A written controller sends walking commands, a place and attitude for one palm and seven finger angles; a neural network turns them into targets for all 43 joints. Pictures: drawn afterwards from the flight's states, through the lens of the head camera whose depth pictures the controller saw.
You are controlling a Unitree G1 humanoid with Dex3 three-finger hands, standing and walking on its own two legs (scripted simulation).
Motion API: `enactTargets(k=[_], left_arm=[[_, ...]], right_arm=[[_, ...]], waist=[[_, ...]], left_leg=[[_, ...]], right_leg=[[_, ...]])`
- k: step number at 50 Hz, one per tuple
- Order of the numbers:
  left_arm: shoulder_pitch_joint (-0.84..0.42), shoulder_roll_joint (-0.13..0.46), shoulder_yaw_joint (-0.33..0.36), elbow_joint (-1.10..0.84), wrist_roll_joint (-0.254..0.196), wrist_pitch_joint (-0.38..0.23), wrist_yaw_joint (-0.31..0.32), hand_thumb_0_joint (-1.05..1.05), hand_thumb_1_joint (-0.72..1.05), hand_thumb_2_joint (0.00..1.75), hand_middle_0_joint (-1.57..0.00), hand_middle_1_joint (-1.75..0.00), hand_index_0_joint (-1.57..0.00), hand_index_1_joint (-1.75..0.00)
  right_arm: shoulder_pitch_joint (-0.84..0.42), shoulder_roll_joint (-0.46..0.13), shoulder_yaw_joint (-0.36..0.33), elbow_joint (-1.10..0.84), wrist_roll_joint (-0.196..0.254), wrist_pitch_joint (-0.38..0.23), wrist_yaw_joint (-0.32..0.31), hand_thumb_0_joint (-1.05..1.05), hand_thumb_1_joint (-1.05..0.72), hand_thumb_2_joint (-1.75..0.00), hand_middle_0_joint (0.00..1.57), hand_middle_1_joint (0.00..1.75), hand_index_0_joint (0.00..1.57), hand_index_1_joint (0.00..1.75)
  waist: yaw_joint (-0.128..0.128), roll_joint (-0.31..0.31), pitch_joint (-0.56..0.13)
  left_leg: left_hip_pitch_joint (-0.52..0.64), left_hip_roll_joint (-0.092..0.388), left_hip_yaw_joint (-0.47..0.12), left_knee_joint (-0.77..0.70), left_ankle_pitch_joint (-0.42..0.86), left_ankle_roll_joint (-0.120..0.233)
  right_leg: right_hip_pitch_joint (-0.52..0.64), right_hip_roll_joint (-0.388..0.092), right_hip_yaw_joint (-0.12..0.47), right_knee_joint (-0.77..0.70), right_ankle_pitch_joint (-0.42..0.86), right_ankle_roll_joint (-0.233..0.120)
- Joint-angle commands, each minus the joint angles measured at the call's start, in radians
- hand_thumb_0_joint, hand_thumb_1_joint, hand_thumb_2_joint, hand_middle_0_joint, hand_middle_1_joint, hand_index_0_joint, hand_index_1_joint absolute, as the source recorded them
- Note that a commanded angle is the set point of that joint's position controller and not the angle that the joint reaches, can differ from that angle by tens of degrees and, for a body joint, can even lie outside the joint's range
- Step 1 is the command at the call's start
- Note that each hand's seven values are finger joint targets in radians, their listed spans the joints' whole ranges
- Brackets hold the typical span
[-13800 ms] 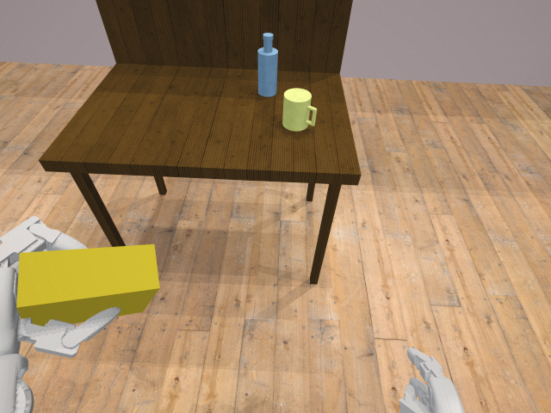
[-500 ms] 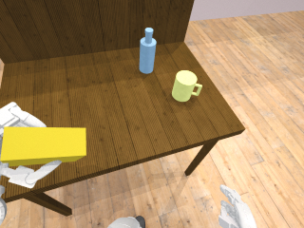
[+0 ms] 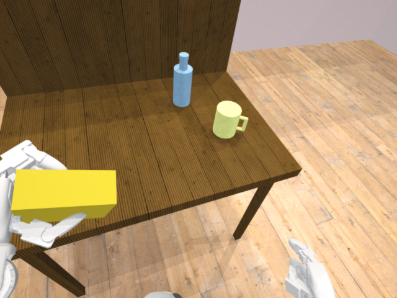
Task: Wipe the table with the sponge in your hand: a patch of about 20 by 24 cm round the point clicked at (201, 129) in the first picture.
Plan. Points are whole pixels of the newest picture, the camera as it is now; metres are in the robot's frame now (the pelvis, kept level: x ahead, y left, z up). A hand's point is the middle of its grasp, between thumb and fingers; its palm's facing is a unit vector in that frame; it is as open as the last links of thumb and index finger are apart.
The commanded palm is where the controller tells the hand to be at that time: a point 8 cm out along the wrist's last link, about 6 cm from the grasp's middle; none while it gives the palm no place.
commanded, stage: come to a stop and stand still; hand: left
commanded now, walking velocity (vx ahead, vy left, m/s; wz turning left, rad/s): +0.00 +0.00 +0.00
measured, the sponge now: (82, 196) +0.22 +0.22 +0.13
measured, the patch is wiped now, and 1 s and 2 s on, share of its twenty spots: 0.00 0.00 0.00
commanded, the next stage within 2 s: look again from close up in 1.60 s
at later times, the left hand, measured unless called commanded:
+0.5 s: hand out of the picture +0.14 +0.29 +0.16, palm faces +0.38 -0.86 -0.35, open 9.6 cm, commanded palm +0.09 +0.32 +0.18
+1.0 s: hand out of the picture +0.05 +0.31 +0.17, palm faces +0.30 -0.86 -0.41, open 9.6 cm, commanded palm +0.00 +0.35 +0.18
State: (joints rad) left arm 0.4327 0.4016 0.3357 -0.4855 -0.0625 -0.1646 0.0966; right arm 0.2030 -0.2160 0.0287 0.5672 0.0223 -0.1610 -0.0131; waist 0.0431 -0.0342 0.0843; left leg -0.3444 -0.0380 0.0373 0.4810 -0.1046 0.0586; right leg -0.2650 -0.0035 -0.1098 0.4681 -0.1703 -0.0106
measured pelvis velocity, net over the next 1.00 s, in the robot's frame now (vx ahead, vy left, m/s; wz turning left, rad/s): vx -0.18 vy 0.08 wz -0.04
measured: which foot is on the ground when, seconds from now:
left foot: down 0.00-0.46, up 0.48-0.62, down 0.64-0.90, up 0.92-1.00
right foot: down 0.00-0.34, up 0.36-0.46, down 0.48-0.64, up 0.66-0.88, down 0.90-1.00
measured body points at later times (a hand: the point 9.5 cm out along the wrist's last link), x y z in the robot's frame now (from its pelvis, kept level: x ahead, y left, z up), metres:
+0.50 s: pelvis -0.07 +0.04 -0.01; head -0.07 +0.08 +0.43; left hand +0.12 +0.34 +0.18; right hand +0.11 -0.18 -0.07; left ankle +0.09 +0.07 -0.71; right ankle -0.01 -0.09 -0.73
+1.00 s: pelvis -0.18 +0.08 -0.02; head -0.17 +0.11 +0.43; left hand +0.03 +0.36 +0.19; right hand -0.02 -0.16 -0.09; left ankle -0.13 +0.17 -0.67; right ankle -0.13 -0.03 -0.73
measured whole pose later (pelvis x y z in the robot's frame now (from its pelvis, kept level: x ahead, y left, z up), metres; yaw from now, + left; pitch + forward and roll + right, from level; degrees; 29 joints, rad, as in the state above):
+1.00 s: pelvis -0.18 +0.08 -0.02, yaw -2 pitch -3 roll -3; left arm 0.39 0.46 0.40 -0.55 -0.06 -0.16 0.04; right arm 0.20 -0.19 0.02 0.64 0.03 -0.08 0.02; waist 0.02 -0.04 0.06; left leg -0.57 0.04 0.00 1.19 -0.41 0.01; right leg -0.31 0.01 -0.14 0.65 -0.28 -0.05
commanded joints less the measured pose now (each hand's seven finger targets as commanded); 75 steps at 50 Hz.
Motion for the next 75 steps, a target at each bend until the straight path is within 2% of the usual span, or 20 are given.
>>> enactTargets(k=[1, 13, 17, 20, 22, 24, 26, 28, 30, 32, 36, 43, 46, 53, 55, 57, 64, 66, 73, 75], left_arm=[[-0.100, 0.145, 0.090, -0.240, -0.006, -0.065, 0.019, 0.00, 0.10, 1.30, -1.20, -1.60, -1.20, -1.60], [-0.159, 0.142, 0.089, -0.250, -0.003, -0.037, 0.014, 0.00, 0.10, 1.30, -1.20, -1.60, -1.20, -1.60], [-0.185, 0.162, 0.114, -0.293, 0.017, -0.023, 0.017, 0.00, 0.10, 1.30, -1.20, -1.60, -1.20, -1.60], [-0.198, 0.201, 0.151, -0.265, 0.019, -0.005, 0.000, 0.00, 0.10, 1.30, -1.20, -1.60, -1.20, -1.60], [-0.156, 0.185, 0.135, -0.258, 0.022, -0.021, -0.011, 0.00, 0.10, 1.30, -1.20, -1.60, -1.20, -1.60], [-0.083, 0.153, 0.087, -0.309, 0.005, -0.020, -0.027, 0.00, 0.10, 1.30, -1.20, -1.60, -1.20, -1.60], [-0.139, 0.184, 0.115, -0.409, -0.014, -0.005, -0.036, 0.00, 0.10, 1.30, -1.20, -1.60, -1.20, -1.60], [-0.214, 0.157, 0.115, -0.313, -0.003, 0.001, -0.033, 0.00, 0.10, 1.30, -1.20, -1.60, -1.20, -1.60], [-0.210, 0.157, 0.114, -0.278, -0.010, 0.000, -0.030, 0.00, 0.10, 1.30, -1.20, -1.60, -1.20, -1.60], [-0.294, 0.189, 0.109, -0.356, 0.013, -0.033, -0.009, 0.00, 0.10, 1.30, -1.20, -1.60, -1.20, -1.60], [-0.256, 0.242, 0.167, -0.427, 0.032, -0.062, -0.033, 0.00, 0.10, 1.30, -1.20, -1.60, -1.20, -1.60], [-0.025, 0.192, 0.179, -0.271, 0.012, -0.047, -0.030, 0.00, 0.10, 1.30, -1.20, -1.60, -1.20, -1.60], [-0.122, 0.210, 0.167, -0.184, -0.010, -0.021, -0.033, 0.00, 0.10, 1.30, -1.20, -1.60, -1.20, -1.60], [-0.068, 0.172, 0.128, -0.313, 0.000, -0.028, -0.009, 0.00, 0.10, 1.30, -1.20, -1.60, -1.20, -1.60], [-0.052, 0.166, 0.118, -0.424, -0.001, -0.048, 0.002, 0.00, 0.10, 1.30, -1.20, -1.60, -1.20, -1.60], [-0.131, 0.233, 0.158, -0.441, 0.021, -0.057, -0.001, 0.00, 0.10, 1.30, -1.20, -1.60, -1.20, -1.60], [-0.005, 0.231, 0.213, -0.292, 0.011, -0.021, 0.007, 0.00, 0.10, 1.30, -1.20, -1.60, -1.20, -1.60], [-0.021, 0.196, 0.175, -0.214, -0.017, 0.004, -0.006, 0.00, 0.10, 1.30, -1.20, -1.60, -1.20, -1.60], [-0.062, 0.137, 0.109, -0.194, -0.019, 0.008, 0.006, 0.00, 0.10, 1.30, -1.20, -1.60, -1.20, -1.60], [-0.077, 0.130, 0.090, -0.317, -0.025, -0.014, 0.008, 0.00, 0.10, 1.30, -1.20, -1.60, -1.20, -1.60]], right_arm=[[-0.085, -0.136, -0.051, -0.171, 0.007, -0.048, -0.017, 0.00, -0.90, -0.90, 0.20, 0.30, 0.20, 0.30], [-0.092, -0.131, -0.042, -0.152, 0.003, -0.026, -0.024, 0.00, -0.90, -0.90, 0.20, 0.30, 0.20, 0.30], [-0.119, -0.126, -0.048, -0.166, -0.003, -0.025, -0.020, 0.00, -0.90, -0.90, 0.20, 0.30, 0.20, 0.30], [-0.114, -0.124, -0.089, -0.174, -0.016, -0.012, 0.005, 0.00, -0.90, -0.90, 0.20, 0.30, 0.20, 0.30], [-0.075, -0.125, -0.087, -0.171, -0.003, -0.013, 0.015, 0.00, -0.90, -0.90, 0.20, 0.30, 0.20, 0.30], [-0.075, -0.126, -0.088, -0.172, 0.035, 0.009, 0.009, 0.00, -0.90, -0.90, 0.20, 0.30, 0.20, 0.30], [-0.114, -0.107, -0.049, -0.166, 0.017, 0.015, 0.015, 0.00, -0.90, -0.90, 0.20, 0.30, 0.20, 0.30], [-0.157, -0.083, -0.035, -0.109, 0.002, 0.016, 0.017, 0.00, -0.90, -0.90, 0.20, 0.30, 0.20, 0.30], [-0.143, -0.124, -0.058, -0.086, 0.001, -0.005, -0.003, 0.00, -0.90, -0.90, 0.20, 0.30, 0.20, 0.30], [-0.107, -0.149, -0.080, -0.087, -0.035, -0.036, -0.001, 0.00, -0.90, -0.90, 0.20, 0.30, 0.20, 0.30], [-0.120, -0.125, -0.098, -0.117, -0.006, -0.049, 0.050, 0.00, -0.90, -0.90, 0.20, 0.30, 0.20, 0.30], [-0.075, -0.119, -0.073, -0.148, -0.007, -0.015, 0.039, 0.00, -0.90, -0.90, 0.20, 0.30, 0.20, 0.30], [-0.076, -0.112, -0.066, -0.139, 0.026, 0.022, 0.017, 0.00, -0.90, -0.90, 0.20, 0.30, 0.20, 0.30], [-0.111, -0.087, -0.049, -0.116, 0.002, 0.002, -0.029, 0.00, -0.90, -0.90, 0.20, 0.30, 0.20, 0.30], [-0.103, -0.123, -0.061, -0.147, -0.016, -0.037, -0.034, 0.00, -0.90, -0.90, 0.20, 0.30, 0.20, 0.30], [-0.117, -0.112, -0.070, -0.125, -0.005, -0.059, -0.021, 0.00, -0.90, -0.90, 0.20, 0.30, 0.20, 0.30], [-0.093, -0.112, -0.064, -0.150, 0.001, -0.021, 0.000, 0.00, -0.90, -0.90, 0.20, 0.30, 0.20, 0.30], [-0.092, -0.108, -0.069, -0.149, 0.021, -0.003, -0.010, 0.00, -0.90, -0.90, 0.20, 0.30, 0.20, 0.30], [-0.105, -0.076, -0.031, -0.097, -0.009, -0.019, -0.046, 0.00, -0.90, -0.90, 0.20, 0.30, 0.20, 0.30], [-0.117, -0.106, -0.034, -0.131, -0.017, -0.040, -0.057, 0.00, -0.90, -0.90, 0.20, 0.30, 0.20, 0.30]], waist=[[-0.017, 0.120, -0.139], [-0.029, 0.031, -0.135], [-0.005, 0.290, -0.103], [0.029, 0.349, -0.144], [0.038, 0.151, -0.160], [-0.004, -0.292, -0.135], [-0.048, -0.182, -0.202], [-0.061, -0.166, -0.063], [-0.056, 0.247, -0.023], [-0.053, 0.701, -0.039], [-0.048, 0.144, -0.169], [0.009, 0.159, -0.198], [-0.041, -0.276, -0.099], [-0.045, 0.246, -0.132], [-0.037, 0.526, -0.142], [-0.035, 0.236, -0.117], [0.018, 0.082, -0.158], [-0.014, -0.259, -0.092], [-0.050, 0.043, -0.109], [-0.040, 0.245, -0.128]], left_leg=[[0.103, 0.146, -0.219, -0.195, -0.436, -0.062], [0.199, 0.108, -0.159, 0.079, -0.359, -0.060], [-0.136, 0.234, -0.338, -0.415, -0.739, -0.094], [-0.302, 0.178, -0.152, -0.447, -0.636, -0.210], [-0.153, 0.061, 0.003, -0.114, -0.541, -0.172], [0.100, 0.024, -0.126, 0.911, -0.415, -0.079], [-0.021, 0.081, -0.215, 1.123, -0.314, -0.081], [0.075, 0.154, -0.176, 0.523, -0.339, -0.047], [0.200, 0.097, -0.076, -0.008, -0.287, -0.053], [0.104, 0.281, -0.404, -0.244, -0.356, 0.051], [0.081, 0.336, -0.475, -0.196, -0.324, 0.151], [-0.128, 0.180, -0.110, 0.048, -0.529, 0.004], [-0.298, 0.034, -0.005, 0.929, -0.365, -0.056], [0.208, 0.067, 0.057, 0.055, -0.271, -0.017], [0.275, 0.277, -0.336, -0.209, -0.312, 0.077], [0.163, 0.334, -0.389, -0.232, -0.193, 0.143], [-0.181, 0.147, -0.058, 0.115, -0.527, 0.005], [-0.248, 0.037, 0.016, 0.700, -0.383, -0.043], [0.210, 0.069, 0.085, 0.072, -0.262, -0.029], [0.223, 0.179, -0.121, -0.152, -0.290, 0.022]], right_leg=[[-0.065, -0.092, 0.131, -0.122, -0.325, -0.035], [-0.272, -0.168, 0.153, -0.105, -0.418, -0.070], [0.027, 0.025, 0.023, 0.282, -0.323, -0.015], [0.257, 0.071, -0.040, 0.359, -0.306, -0.029], [0.214, 0.013, -0.026, 0.048, -0.246, -0.072], [-0.320, -0.351, 0.319, -0.176, -0.180, -0.224], [-0.321, -0.383, 0.291, -0.114, -0.075, -0.269], [-0.441, -0.300, 0.220, -0.070, -0.315, -0.145], [-0.414, -0.128, 0.094, 0.239, -0.383, -0.065], [-0.435, 0.045, 0.054, 0.747, -0.448, -0.011], [-0.395, -0.023, 0.175, 0.853, -0.228, 0.003], [0.172, 0.028, -0.016, 0.049, -0.209, -0.049], [0.002, -0.329, 0.371, -0.220, -0.024, -0.248], [-0.275, -0.155, 0.106, 0.082, -0.414, -0.128], [-0.360, 0.033, -0.007, 0.541, -0.398, -0.027], [-0.358, 0.004, 0.090, 0.645, -0.312, -0.008], [0.248, -0.020, 0.052, 0.004, -0.233, -0.053], [0.045, -0.340, 0.527, -0.267, -0.352, -0.222], [-0.226, -0.197, 0.175, -0.114, -0.510, -0.120], [-0.153, -0.090, 0.083, 0.126, -0.344, -0.045]])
